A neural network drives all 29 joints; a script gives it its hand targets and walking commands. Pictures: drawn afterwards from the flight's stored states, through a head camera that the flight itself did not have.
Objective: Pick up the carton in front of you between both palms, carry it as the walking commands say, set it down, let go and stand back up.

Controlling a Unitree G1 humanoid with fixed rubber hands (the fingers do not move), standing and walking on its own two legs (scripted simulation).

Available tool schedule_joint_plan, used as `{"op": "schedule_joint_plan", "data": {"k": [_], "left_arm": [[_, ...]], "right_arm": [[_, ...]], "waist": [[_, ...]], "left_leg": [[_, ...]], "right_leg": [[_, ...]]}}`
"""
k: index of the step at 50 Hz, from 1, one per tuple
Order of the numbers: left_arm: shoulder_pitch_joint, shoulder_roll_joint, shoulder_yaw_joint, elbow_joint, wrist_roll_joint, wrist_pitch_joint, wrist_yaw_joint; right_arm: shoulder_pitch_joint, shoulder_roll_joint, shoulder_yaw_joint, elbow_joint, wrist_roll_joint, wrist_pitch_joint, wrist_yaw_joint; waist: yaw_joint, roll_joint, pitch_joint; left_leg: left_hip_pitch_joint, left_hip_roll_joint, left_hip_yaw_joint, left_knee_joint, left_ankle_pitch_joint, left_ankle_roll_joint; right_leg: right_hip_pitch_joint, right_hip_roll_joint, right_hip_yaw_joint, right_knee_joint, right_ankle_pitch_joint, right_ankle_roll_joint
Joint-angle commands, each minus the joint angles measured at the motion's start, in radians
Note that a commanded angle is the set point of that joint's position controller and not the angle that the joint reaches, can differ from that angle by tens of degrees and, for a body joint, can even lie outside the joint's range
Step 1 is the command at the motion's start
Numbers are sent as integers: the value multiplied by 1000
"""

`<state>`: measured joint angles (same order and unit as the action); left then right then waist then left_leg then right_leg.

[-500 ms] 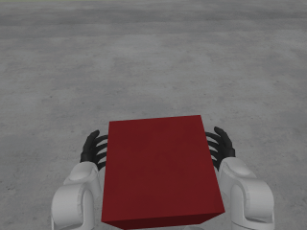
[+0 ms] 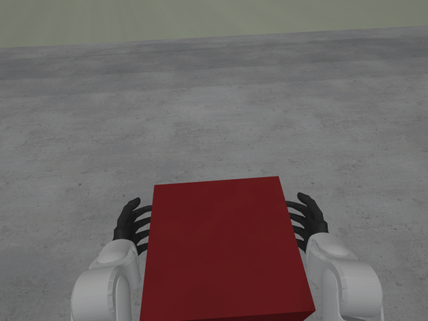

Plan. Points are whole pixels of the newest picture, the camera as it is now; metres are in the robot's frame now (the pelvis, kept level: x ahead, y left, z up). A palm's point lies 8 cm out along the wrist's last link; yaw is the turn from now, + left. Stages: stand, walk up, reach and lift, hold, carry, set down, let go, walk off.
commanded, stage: carry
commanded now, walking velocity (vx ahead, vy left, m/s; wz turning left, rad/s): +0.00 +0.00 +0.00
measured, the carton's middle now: (222, 266) +0.23 +0.00 +0.02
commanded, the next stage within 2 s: hold in 1.68 s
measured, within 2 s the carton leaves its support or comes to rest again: neither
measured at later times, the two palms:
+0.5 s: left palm (145, 156) +0.46 +0.17 +0.08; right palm (277, 155) +0.44 -0.13 +0.09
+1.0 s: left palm (157, 152) +0.52 +0.15 +0.04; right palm (275, 151) +0.51 -0.15 +0.04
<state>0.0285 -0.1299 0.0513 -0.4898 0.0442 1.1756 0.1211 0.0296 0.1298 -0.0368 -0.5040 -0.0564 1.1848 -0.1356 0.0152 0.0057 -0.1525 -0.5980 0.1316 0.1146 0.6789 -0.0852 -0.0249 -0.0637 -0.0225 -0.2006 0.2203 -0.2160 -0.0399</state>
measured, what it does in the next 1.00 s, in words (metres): walks ahead: left foot, then right foot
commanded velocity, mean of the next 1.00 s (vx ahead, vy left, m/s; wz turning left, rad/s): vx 0.00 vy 0.00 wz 0.00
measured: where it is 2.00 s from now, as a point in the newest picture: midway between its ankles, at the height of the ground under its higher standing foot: outside the picture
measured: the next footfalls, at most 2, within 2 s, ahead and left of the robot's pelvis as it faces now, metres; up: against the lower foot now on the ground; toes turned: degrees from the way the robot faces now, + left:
left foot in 0.16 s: +0.27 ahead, +0.13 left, +0.00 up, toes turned -10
right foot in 0.40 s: +0.24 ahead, -0.10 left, +0.00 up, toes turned -3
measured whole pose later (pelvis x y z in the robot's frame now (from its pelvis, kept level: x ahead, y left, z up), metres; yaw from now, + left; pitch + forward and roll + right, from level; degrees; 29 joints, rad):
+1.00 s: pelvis +0.26 +0.01 -0.02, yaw -1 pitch +3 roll +0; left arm -0.08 -0.13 0.08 -0.19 0.16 1.04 0.06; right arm -0.08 0.13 -0.07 -0.18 -0.14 1.04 -0.07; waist -0.01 0.00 -0.12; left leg -0.27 0.08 0.18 0.54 -0.31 -0.01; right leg -0.22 -0.05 -0.14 0.53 -0.36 -0.01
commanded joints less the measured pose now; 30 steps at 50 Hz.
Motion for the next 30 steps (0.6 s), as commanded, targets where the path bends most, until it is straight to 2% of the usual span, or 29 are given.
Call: {"op": "schedule_joint_plan", "data": {"k": [1,3,4,5,6,7,8,9,10,11,12,14,15,17,18,20,22,25,27,30], "left_arm": [[-341,-676,-595,-110,-246,19,-85],[-322,-661,-589,-112,-236,28,-78],[-323,-659,-590,-116,-235,31,-76],[-326,-655,-592,-119,-235,35,-74],[-329,-655,-595,-126,-238,38,-72],[-346,-663,-617,-152,-253,43,-73],[-350,-687,-644,-148,-269,45,-78],[-353,-718,-651,-148,-279,37,-87],[-355,-752,-656,-153,-278,25,-96],[-373,-799,-672,-155,-281,11,-106],[-394,-836,-684,-158,-284,-3,-115],[-387,-869,-696,-152,-274,-23,-122],[-358,-864,-688,-141,-259,-28,-122],[-319,-834,-662,-118,-231,-32,-120],[-317,-816,-649,-112,-221,-28,-119],[-346,-774,-635,-115,-218,-14,-117],[-382,-733,-626,-128,-223,1,-110],[-351,-695,-601,-102,-231,24,-94],[-327,-664,-586,-76,-229,37,-85],[-342,-640,-573,-47,-230,48,-83]], "right_arm": [[-374,714,608,-88,259,12,79],[-358,695,601,-86,265,22,80],[-343,688,599,-83,266,23,81],[-340,679,594,-86,265,25,83],[-337,662,585,-85,267,26,83],[-307,660,577,-85,268,21,82],[-295,680,568,-88,262,16,82],[-300,729,574,-96,268,9,90],[-314,771,586,-103,278,-4,101],[-336,821,599,-111,287,-19,113],[-360,855,614,-116,291,-32,125],[-357,877,630,-118,290,-49,141],[-345,876,640,-116,290,-52,147],[-338,843,649,-112,290,-50,155],[-339,821,649,-107,287,-45,156],[-354,777,636,-98,278,-33,149],[-390,753,634,-100,280,-15,138],[-380,706,614,-93,274,10,115],[-350,673,595,-71,260,24,100],[-352,652,573,-37,243,36,86]], "waist": [[2,-136,8],[6,-149,-15],[-8,-124,-52],[-20,-84,-89],[-24,13,-162],[-41,225,-268],[-38,245,-327],[-35,170,-325],[-33,135,-319],[-32,133,-296],[-27,137,-280],[-26,167,-261],[-26,162,-267],[-17,88,-244],[-16,46,-228],[-20,15,-158],[-27,-9,-86],[-20,-24,-112],[-19,-41,-136],[-18,-60,-158]], "left_leg": [[16,-51,80,-143,45,2],[120,-89,123,-208,76,6],[255,-118,152,-276,136,15],[419,-81,116,-318,242,32],[673,69,-24,-257,585,76],[850,260,-289,-237,931,198],[861,292,-338,-268,999,252],[844,281,-289,-291,856,248],[830,269,-252,-295,779,212],[754,227,-194,-327,681,174],[680,183,-139,-356,566,146],[575,142,-104,-403,346,124],[569,137,-82,-390,257,118],[483,110,-29,-352,108,85],[432,88,-7,-331,61,65],[408,50,0,-309,-50,36],[387,43,-9,-315,1,29],[429,53,-8,-213,260,18],[427,43,1,-169,307,11],[424,32,6,-147,314,3]], "right_leg": [[89,-215,68,-23,408,-66],[106,-193,28,86,564,-38],[76,-159,-11,203,600,-10],[-15,-137,-25,326,568,28],[-204,-96,-17,481,336,72],[-380,-7,0,715,-63,105],[-393,-2,112,788,-334,95],[-436,-8,150,792,-366,68],[-443,-41,160,704,-362,66],[-393,-72,173,581,-350,64],[-320,-60,154,466,-324,67],[-210,-14,102,349,-234,64],[-178,-16,91,290,-170,62],[-86,-62,92,171,49,59],[-48,-101,122,173,118,52],[-114,-150,172,148,121,43],[-165,-162,162,181,169,45],[-131,-162,156,214,403,49],[-109,-164,157,245,556,48],[-84,-156,146,262,641,48]]}}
